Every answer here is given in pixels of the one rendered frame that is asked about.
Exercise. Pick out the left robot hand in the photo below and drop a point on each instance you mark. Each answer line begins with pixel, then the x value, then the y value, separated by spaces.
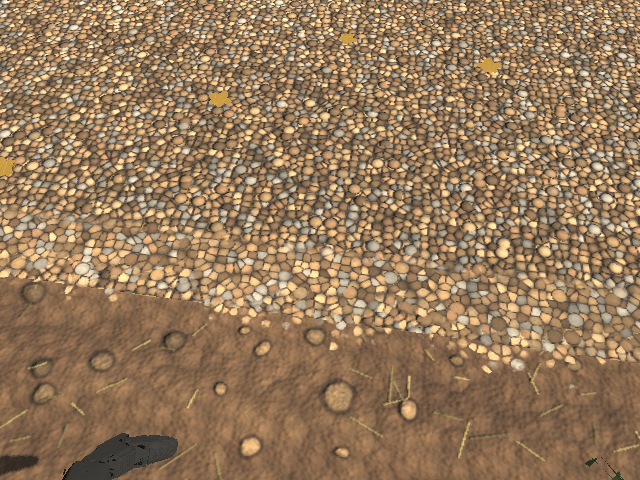
pixel 121 454

